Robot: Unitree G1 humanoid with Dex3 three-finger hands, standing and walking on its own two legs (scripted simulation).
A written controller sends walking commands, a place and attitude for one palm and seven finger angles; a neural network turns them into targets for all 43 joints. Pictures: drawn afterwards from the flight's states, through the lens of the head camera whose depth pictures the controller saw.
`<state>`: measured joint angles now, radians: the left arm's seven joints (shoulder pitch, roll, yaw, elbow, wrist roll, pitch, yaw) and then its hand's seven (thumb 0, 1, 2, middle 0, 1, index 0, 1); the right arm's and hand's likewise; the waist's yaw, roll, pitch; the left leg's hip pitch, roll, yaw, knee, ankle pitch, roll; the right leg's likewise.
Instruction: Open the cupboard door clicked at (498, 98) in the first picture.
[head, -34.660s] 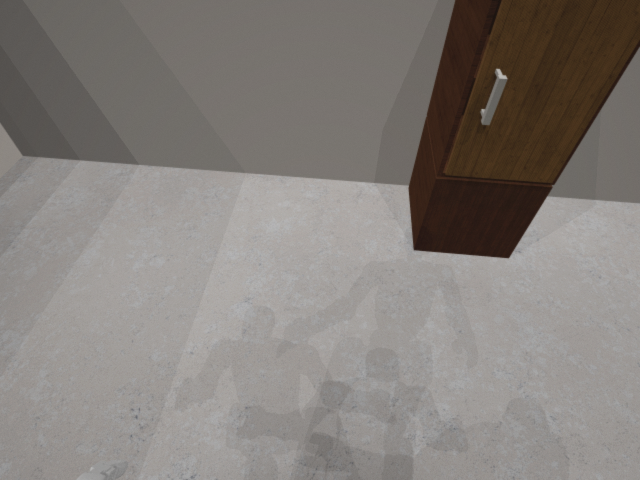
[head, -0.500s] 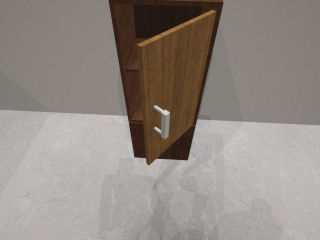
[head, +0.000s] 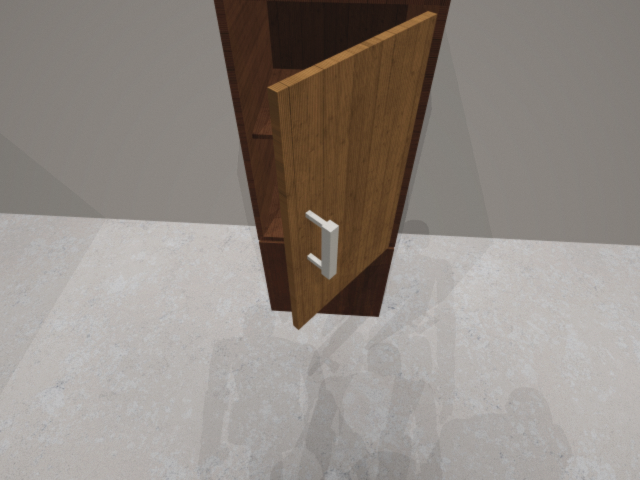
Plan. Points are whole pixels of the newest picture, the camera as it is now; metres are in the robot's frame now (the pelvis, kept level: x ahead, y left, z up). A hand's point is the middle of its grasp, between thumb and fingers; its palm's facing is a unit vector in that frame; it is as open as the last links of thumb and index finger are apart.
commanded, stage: look to check the result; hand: left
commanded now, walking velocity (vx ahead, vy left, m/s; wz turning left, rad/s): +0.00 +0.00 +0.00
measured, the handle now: (320, 245) +0.50 +0.03 -0.05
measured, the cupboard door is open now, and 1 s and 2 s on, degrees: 50 50 50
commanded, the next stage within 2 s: walk to a spot facing it in 0.16 s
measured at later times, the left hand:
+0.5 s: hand out of the picture -0.01 +0.16 -0.18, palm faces +0.02 -0.98 -0.18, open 7.4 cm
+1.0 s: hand out of the picture +0.13 +0.13 -0.16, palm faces -0.28 -0.91 -0.31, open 7.4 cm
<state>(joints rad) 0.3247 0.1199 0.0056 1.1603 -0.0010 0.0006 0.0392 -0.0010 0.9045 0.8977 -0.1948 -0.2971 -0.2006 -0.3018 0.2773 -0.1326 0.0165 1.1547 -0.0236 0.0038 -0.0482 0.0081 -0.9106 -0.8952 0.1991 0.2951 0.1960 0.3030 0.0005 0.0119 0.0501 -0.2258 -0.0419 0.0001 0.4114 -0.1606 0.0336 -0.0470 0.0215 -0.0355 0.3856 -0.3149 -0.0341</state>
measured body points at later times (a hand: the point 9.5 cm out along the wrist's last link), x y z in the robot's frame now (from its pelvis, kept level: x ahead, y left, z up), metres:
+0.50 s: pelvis +0.01 -0.01 -0.01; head +0.03 -0.01 +0.44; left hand -0.01 +0.21 -0.17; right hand +0.00 -0.24 -0.17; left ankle +0.04 +0.10 -0.74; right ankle -0.06 -0.09 -0.74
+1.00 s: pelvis -0.01 -0.05 -0.01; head +0.04 -0.09 +0.44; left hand +0.15 +0.18 -0.14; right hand -0.01 -0.32 -0.17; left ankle +0.02 +0.09 -0.68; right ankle -0.06 -0.13 -0.74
